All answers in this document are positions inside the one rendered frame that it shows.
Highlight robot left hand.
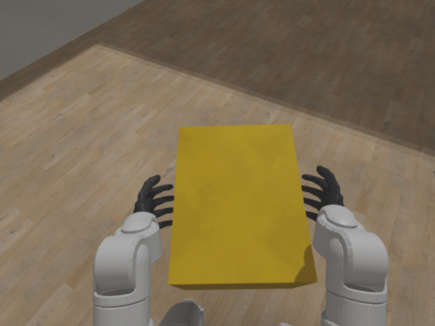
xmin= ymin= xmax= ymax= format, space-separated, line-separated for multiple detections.
xmin=133 ymin=175 xmax=174 ymax=229

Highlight carton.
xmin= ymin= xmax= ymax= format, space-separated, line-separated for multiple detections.
xmin=168 ymin=124 xmax=317 ymax=290

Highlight robot right hand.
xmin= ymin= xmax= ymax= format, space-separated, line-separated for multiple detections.
xmin=301 ymin=165 xmax=344 ymax=222

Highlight right robot forearm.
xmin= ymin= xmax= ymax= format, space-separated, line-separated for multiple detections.
xmin=312 ymin=204 xmax=389 ymax=326

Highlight robot left thigh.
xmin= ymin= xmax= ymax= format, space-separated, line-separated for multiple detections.
xmin=158 ymin=302 xmax=205 ymax=326

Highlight left robot forearm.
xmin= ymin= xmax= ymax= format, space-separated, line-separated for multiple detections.
xmin=92 ymin=212 xmax=162 ymax=326

